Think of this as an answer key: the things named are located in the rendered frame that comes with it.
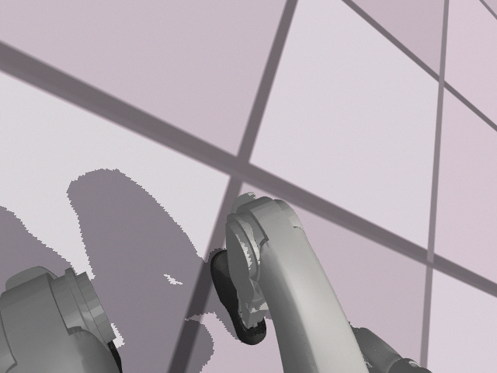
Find right robot hand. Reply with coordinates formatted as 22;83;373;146
348;321;402;373

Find right robot arm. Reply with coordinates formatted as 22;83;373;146
388;358;432;373

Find left robot foot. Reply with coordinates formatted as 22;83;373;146
108;341;123;373

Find right robot foot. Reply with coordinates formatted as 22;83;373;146
210;250;266;345

